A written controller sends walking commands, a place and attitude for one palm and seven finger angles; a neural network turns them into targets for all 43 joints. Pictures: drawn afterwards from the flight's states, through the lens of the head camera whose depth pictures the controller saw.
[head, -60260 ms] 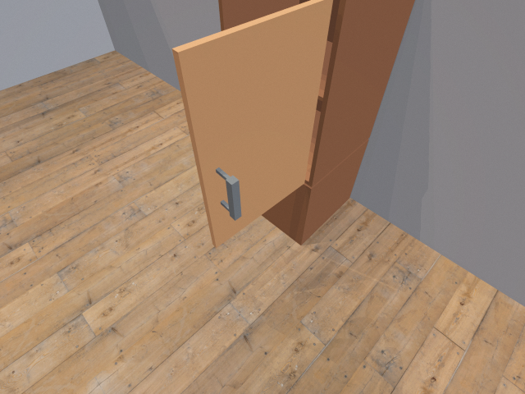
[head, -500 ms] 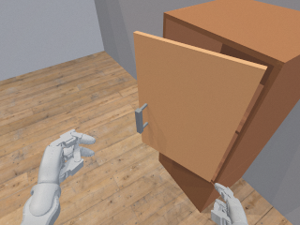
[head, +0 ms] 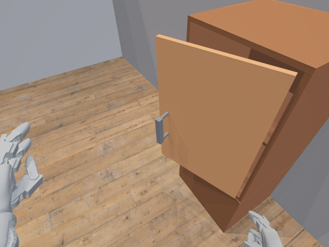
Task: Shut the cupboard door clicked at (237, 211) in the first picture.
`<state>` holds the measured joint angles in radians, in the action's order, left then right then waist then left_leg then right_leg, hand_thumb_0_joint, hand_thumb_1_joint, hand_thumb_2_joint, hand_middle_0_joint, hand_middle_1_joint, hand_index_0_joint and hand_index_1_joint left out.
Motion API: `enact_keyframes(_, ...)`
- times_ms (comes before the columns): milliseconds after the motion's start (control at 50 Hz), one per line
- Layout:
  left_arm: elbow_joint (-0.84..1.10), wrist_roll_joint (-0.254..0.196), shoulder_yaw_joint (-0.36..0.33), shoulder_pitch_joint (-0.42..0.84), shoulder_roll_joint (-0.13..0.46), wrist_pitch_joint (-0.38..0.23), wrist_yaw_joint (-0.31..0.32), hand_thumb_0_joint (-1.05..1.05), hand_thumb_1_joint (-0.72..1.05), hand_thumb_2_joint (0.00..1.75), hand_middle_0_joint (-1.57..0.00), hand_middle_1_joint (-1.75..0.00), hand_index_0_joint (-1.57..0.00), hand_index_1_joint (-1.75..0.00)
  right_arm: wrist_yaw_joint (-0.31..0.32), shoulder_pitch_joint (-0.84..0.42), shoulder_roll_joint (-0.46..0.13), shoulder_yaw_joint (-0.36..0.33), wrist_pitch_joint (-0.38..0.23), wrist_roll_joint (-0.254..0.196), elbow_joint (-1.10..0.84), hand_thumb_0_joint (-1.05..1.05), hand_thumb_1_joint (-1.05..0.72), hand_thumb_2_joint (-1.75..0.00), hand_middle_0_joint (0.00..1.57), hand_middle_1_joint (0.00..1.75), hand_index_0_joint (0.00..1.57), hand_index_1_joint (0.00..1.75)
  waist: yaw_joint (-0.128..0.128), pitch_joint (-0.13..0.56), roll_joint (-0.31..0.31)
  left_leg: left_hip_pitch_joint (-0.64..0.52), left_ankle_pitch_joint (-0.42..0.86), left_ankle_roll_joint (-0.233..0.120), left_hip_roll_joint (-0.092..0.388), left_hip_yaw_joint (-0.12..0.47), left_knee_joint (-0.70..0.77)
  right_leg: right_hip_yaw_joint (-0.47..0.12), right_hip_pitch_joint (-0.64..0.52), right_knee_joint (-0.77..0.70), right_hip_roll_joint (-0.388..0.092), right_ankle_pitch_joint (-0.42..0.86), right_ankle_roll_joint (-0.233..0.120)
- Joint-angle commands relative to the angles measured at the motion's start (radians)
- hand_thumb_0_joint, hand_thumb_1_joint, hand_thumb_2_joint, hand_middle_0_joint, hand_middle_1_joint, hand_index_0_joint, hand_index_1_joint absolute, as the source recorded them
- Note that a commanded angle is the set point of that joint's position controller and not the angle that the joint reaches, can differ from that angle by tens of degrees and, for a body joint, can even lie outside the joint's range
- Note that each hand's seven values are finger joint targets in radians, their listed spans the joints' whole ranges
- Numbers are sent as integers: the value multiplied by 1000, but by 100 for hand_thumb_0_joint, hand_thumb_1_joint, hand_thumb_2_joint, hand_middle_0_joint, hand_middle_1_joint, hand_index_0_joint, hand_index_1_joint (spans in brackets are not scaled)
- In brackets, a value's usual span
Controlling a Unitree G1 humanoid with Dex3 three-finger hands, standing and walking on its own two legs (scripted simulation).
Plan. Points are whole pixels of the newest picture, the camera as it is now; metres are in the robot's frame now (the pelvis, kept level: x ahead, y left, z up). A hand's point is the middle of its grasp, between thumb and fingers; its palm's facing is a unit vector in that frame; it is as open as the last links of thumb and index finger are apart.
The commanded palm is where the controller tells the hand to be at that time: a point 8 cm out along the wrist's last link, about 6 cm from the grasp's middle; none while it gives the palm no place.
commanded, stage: draw the hand back to the body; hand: left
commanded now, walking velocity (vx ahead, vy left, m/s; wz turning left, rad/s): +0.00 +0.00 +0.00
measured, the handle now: (162, 127) +0.59 +0.09 -0.11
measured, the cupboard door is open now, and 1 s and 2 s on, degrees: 20 20 20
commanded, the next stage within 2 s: step back with the hand held close in 0.16 s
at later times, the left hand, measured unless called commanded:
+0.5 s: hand (56, 171) +0.21 +0.24 +0.15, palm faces +0.42 -0.80 -0.43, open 7.4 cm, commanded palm +0.14 +0.28 +0.18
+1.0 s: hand (21, 206) +0.14 +0.27 +0.14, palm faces +0.44 -0.77 -0.45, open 7.4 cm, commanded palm +0.07 +0.30 +0.18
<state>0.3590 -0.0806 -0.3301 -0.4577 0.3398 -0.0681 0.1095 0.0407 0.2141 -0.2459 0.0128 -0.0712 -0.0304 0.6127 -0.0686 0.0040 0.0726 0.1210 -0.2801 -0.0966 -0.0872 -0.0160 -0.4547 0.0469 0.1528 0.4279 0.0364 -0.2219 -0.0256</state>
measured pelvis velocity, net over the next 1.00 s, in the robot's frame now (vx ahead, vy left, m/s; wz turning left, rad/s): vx -0.07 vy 0.00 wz -0.01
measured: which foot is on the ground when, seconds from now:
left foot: down 0.00-1.00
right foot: down 0.00-1.00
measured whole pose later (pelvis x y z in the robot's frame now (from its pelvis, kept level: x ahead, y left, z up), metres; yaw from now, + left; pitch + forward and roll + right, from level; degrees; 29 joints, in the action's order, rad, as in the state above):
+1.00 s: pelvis -0.07 +0.00 -0.02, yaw +0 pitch +0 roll -1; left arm 0.44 -0.01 -0.42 -0.51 0.40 -0.17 0.15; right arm 0.09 0.26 -0.25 0.00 0.02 0.00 0.54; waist 0.01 0.03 0.00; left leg 0.38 -0.28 -0.11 -0.06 -0.06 -0.66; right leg -0.01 0.41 0.62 0.07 -0.21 0.00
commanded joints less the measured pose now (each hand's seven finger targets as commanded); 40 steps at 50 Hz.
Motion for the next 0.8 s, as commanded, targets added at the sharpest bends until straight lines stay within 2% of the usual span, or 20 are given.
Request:
enact_keyframes(0,305,11,-125,127,233,-87,26,0,90,90,-20,-30,-20,-30,21,-143,-101,-36,-78,5,-173,0,-90,-90,20,30,20,30,4,121,37,68,129,104,133,124,124,-48,-106,-27,-43,75,-7)
enact_keyframes(20,304,10,-147,119,259,-82,30,0,90,90,-20,-30,-20,-30,24,-147,-105,-33,-82,7,-167,0,-90,-90,20,30,20,30,-2,114,61,84,135,104,130,116,122,-52,-121,-34,-43,80,-11)
enact_keyframes(100,266,9,-132,112,227,-81,30,0,90,90,-20,-30,-20,-30,25,-150,-89,-26,-88,3,-155,0,-90,-90,20,30,20,30,7,0,69,113,103,109,125,110,134,-53,-73,-53,-39,49,-17)
enact_keyframes(180,184,0,-124,87,197,-75,18,0,90,90,-20,-30,-20,-30,22,-142,-91,-31,-79,2,-151,0,-90,-90,20,30,20,30,12,-42,-3,119,111,100,123,89,126,-55,-47,-70,-42,37,-14)
enact_keyframes(220,153,-6,-118,56,185,-73,10,0,90,90,-20,-30,-20,-30,19,-140,-96,-35,-74,2,-151,0,-90,-90,20,30,20,30,10,-33,-31,113,125,94,123,81,122,-56,-52,-76,-45,43,-13)
enact_keyframes(260,183,-7,-116,67,189,-80,7,0,90,90,-20,-30,-20,-30,13,-142,-97,-39,-71,2,-158,0,-90,-90,20,30,20,30,9,12,-22,94,142,89,121,75,113,-62,-66,-69,-49,54,-11)
enact_keyframes(280,268,13,-240,194,296,-123,31,0,90,90,-20,-30,-20,-30,30,-128,-131,-53,-47,20,-193,0,-90,-90,20,30,20,30,55,-15,20,158,64,63,138,128,79,-204,-27,-98,-101,93,-24)
enact_keyframes(300,198,15,-186,88,218,-123,38,0,90,90,-20,-30,-20,-30,41,-102,-119,-55,-26,39,-170,0,-90,-90,20,30,20,30,68,26,-66,132,51,59,132,131,26,-230,-4,-109,-145,90,-39)
enact_keyframes(320,227,17,-190,75,227,-125,45,0,90,90,-20,-30,-20,-30,39,-109,-121,-57,-13,44,-173,0,-90,-90,20,30,20,30,68,44,-63,122,73,61,126,127,-10,-254,5,-109,-175,142,-54)
enact_keyframes(360,231,33,-145,26,183,-125,54,0,90,90,-20,-30,-20,-30,41,-93,-110,-61,8,41,-181,0,-90,-90,20,30,20,30,85,94,-65,106,75,63,134,121,-62,-286,40,-95,-216,127,-69)
enact_keyframes(400,252,36,-152,-22,190,-127,69,0,90,90,-20,-30,-20,-30,42,-79,-109,-66,25,35,-191,0,-90,-90,20,30,20,30,89,137,-65,127,153,67,153,128,-74,-271,8,-46,-220,206,-72)
enact_keyframes(420,282,34,-177,-24,216,-131,76,0,90,90,-20,-30,-20,-30,45,-85,-114,-69,30,36,-195,0,-90,-90,20,30,20,30,89,167,-34,137,231,75,161,129,-83,-256,-24,-1,-225,315,-76)
enact_keyframes(440,302,31,-183,-40,228,-134,77,0,90,90,-20,-30,-20,-30,46,-81,-110,-70,35,25,-204,0,-90,-90,20,30,20,30,90,199,-51,144,293,79,169,131,-89,-246,-53,41,-224,390,-76)
enact_keyframes(480,314,21,-221,-52,278,-148,66,0,90,90,-20,-30,-20,-30,42,-98,-107,-69,41,5,-211,0,-90,-90,20,30,20,30,82,234,-55,150,356,72,181,120,-75,-226,-71,97,-214,474,-56)
enact_keyframes(520,331,16,-250,-57,312,-150,64,0,90,90,-20,-30,-20,-30,50,-109,-113,-67,51,5,-217,0,-90,-90,20,30,20,30,77,223,-28,168,446,70,196,135,-54,-202,-66,138,-185,508,-36)
enact_keyframes(580,334,11,-245,-72,304,-148,58,0,90,90,-20,-30,-20,-30,55,-112,-114,-64,62,10,-230,0,-90,-90,20,30,20,30,70,202,1,202,555,72,217,161,-31,-177,-65,172,-132,473,-16)
enact_keyframes(660,295,13,-231,-91,283,-140,50,0,90,90,-20,-30,-20,-30,51,-107,-124,-67,72,12,-232,0,-90,-90,20,30,20,30,70,156,5,280,409,57,237,175,9,-180,-56,165,-102,343,-4)
enact_keyframes(720,264,19,-241,-103,284,-141,48,0,90,90,-20,-30,-20,-30,51,-108,-133,-70,73,16,-233,0,-90,-90,20,30,20,30,65,119,-8,394,159,31,238,189,58,-187,-80,148,-93,257,4)
enact_keyframes(740,271,22,-218,-88,265,-141,47,0,90,90,-20,-30,-20,-30,50,-104,-131,-64,74,16,-238,0,-90,-90,20,30,20,30,71,100,-13,434,79,25,237,197,70,-193,-83,147,-92,214,5)
enact_keyframes(780,270,32,-217,-64,262,-147,49,0,90,90,-20,-30,-20,-30,51,-104,-137,-64,71,14,-245,0,-90,-90,20,30,20,30,74,67,-18,532,-165,1,235,204,102,-207,-96,142,-90,99,10)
